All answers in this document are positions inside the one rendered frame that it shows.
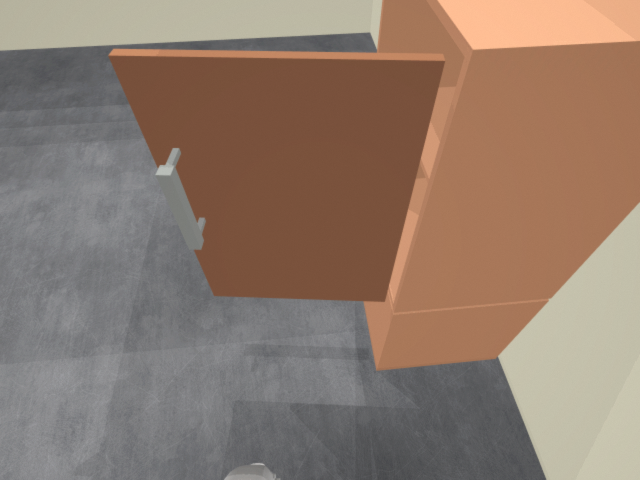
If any handle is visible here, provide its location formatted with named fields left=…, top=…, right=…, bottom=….
left=155, top=148, right=206, bottom=250

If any cupboard door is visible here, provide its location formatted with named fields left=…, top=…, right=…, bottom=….
left=108, top=49, right=445, bottom=302

